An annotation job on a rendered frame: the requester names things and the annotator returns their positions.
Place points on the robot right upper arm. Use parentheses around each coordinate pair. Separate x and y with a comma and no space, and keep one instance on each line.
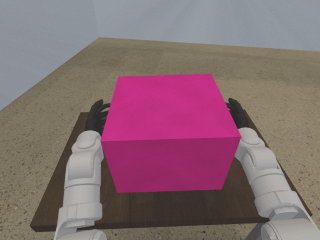
(289,229)

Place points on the left robot hand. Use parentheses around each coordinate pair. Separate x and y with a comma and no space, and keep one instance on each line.
(94,122)

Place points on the carton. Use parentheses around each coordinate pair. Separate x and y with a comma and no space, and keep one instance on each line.
(169,133)

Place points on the table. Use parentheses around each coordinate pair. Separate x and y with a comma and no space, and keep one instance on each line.
(233,204)

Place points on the right robot hand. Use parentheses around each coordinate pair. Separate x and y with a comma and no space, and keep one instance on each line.
(237,113)

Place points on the robot left upper arm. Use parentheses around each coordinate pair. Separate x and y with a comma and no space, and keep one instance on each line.
(93,234)

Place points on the right robot forearm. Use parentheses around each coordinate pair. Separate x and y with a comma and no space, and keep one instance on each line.
(274,198)

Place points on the left robot forearm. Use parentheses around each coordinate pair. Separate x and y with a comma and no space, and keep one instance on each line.
(81,200)

